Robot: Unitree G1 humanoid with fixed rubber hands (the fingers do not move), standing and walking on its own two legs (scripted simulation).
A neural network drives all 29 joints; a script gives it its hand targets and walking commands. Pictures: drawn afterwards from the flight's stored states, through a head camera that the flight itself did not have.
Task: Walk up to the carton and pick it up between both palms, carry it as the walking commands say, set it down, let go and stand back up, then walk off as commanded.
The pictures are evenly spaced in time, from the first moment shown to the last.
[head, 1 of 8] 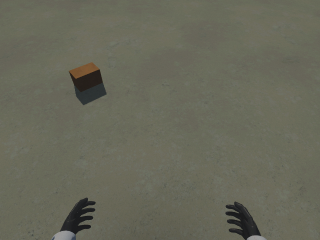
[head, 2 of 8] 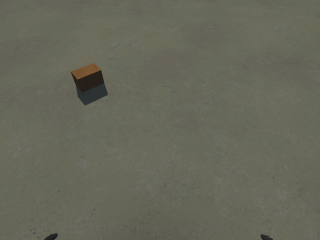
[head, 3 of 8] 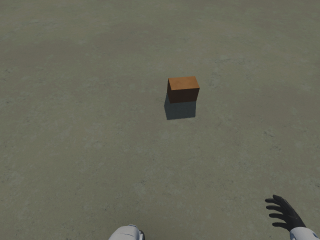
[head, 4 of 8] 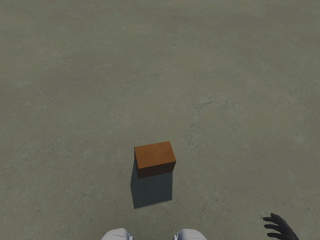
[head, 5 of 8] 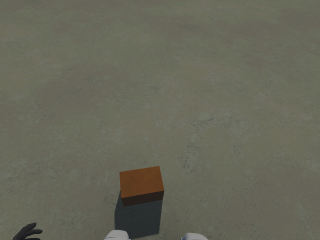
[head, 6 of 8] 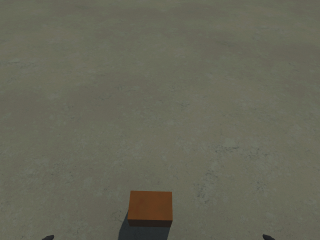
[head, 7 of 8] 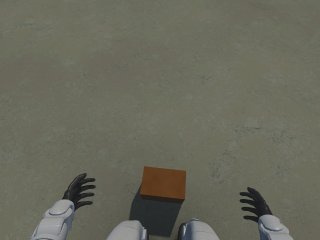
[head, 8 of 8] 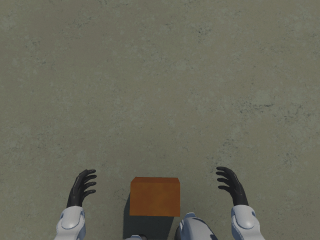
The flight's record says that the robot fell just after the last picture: yes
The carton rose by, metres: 0.00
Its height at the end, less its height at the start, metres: +0.00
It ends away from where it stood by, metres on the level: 0.00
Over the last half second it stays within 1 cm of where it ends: yes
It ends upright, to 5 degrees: yes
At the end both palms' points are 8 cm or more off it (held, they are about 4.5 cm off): yes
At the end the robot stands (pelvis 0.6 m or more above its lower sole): yes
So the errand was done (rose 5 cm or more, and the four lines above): no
